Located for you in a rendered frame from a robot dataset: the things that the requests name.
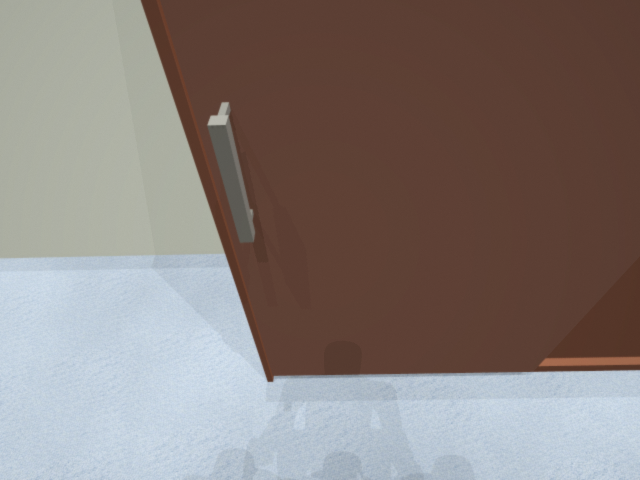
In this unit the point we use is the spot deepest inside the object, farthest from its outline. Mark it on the handle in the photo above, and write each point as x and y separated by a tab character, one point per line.
226	154

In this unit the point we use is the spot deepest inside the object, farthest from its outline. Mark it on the wardrobe door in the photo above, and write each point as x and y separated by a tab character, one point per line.
612	327
438	186

